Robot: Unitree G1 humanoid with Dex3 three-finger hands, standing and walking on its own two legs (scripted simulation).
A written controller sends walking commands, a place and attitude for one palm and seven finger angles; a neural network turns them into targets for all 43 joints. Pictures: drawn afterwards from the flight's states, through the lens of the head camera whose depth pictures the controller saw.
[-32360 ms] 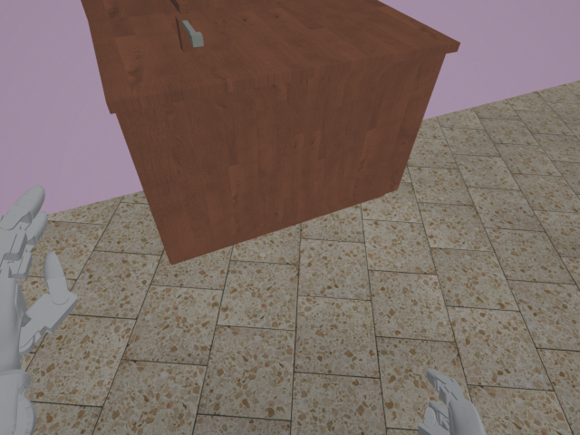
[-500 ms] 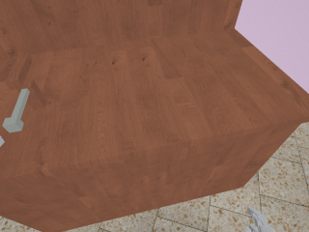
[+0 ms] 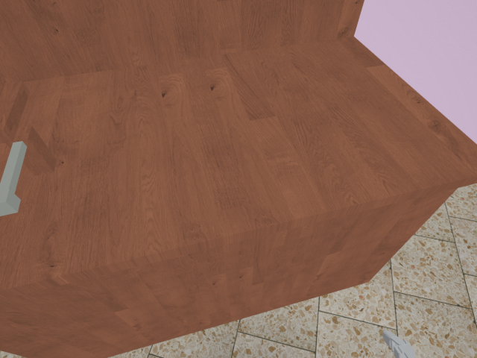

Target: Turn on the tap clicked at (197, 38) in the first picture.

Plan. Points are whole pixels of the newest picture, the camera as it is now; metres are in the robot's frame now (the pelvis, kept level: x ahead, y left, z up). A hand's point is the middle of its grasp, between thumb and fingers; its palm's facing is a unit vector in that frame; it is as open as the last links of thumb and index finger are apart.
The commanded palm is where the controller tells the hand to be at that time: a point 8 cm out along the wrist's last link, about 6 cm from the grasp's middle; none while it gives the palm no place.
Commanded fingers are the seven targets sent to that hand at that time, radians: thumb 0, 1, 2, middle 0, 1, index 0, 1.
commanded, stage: reach beside the lever's end, fingers flat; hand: left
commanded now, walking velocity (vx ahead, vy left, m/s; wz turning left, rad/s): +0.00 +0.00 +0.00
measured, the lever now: (3, 202) +0.29 +0.38 +0.13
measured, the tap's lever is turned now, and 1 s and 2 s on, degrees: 1 6 27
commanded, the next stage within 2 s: push the lever round in 0.20 s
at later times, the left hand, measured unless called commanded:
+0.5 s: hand out of the picture +0.27 +0.38 +0.12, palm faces +0.54 -0.83 -0.11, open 7.8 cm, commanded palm +0.22 +0.41 +0.12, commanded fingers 0.00 0.90 0.90 -0.15 -0.15 -0.15 -0.15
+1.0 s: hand (4, 223) +0.26 +0.35 +0.13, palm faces +0.57 -0.81 -0.12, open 7.8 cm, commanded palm +0.22 +0.38 +0.12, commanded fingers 0.00 0.90 0.90 -0.15 -0.15 -0.15 -0.15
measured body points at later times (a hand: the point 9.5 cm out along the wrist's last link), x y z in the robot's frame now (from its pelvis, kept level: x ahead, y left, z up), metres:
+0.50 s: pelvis +0.00 +0.00 +0.00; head +0.02 -0.01 +0.45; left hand +0.24 +0.42 +0.13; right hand +0.15 -0.25 -0.10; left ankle -0.01 +0.12 -0.73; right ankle -0.01 -0.10 -0.73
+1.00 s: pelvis -0.01 -0.01 +0.00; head +0.00 -0.03 +0.45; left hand +0.22 +0.39 +0.13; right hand +0.15 -0.26 -0.10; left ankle -0.01 +0.12 -0.73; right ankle -0.01 -0.10 -0.73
